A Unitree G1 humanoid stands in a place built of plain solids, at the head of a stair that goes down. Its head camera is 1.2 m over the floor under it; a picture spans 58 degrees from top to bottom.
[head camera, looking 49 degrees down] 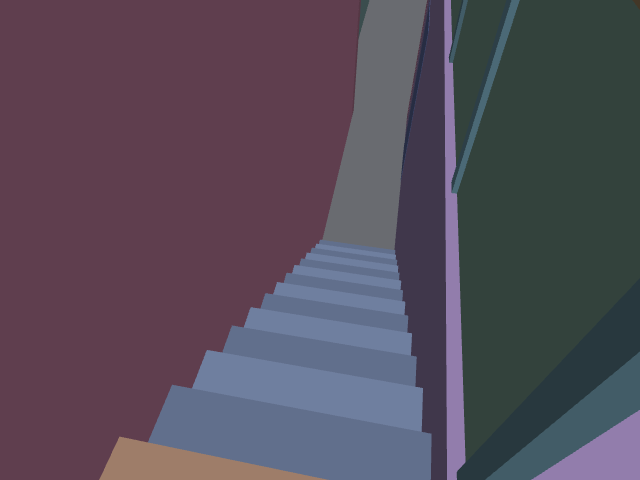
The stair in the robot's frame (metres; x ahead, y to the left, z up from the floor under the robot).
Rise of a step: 0.19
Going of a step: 0.22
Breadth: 0.85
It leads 11 degrees to the right of straight ahead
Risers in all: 14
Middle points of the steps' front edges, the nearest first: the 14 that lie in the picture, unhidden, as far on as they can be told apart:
0.28 0.11 0.00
0.50 0.07 -0.19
0.72 0.03 -0.38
0.94 -0.01 -0.57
1.16 -0.05 -0.76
1.38 -0.09 -0.95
1.60 -0.13 -1.14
1.81 -0.17 -1.33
2.03 -0.21 -1.53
2.25 -0.25 -1.72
2.47 -0.29 -1.91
2.69 -0.33 -2.10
2.91 -0.37 -2.29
3.13 -0.42 -2.48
